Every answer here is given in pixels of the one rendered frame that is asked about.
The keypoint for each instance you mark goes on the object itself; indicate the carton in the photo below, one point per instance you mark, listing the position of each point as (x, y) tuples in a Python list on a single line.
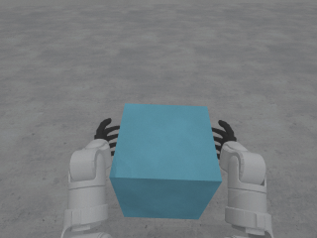
[(165, 163)]

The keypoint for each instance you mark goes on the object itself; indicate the robot left forearm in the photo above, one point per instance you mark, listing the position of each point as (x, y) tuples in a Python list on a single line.
[(86, 200)]

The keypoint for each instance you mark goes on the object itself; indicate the robot right forearm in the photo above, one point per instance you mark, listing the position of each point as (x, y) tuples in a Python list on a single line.
[(247, 206)]

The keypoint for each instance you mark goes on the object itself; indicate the robot right hand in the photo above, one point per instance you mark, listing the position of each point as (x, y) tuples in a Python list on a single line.
[(228, 135)]

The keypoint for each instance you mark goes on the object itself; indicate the robot left hand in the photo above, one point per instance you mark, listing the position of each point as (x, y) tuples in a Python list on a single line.
[(101, 133)]

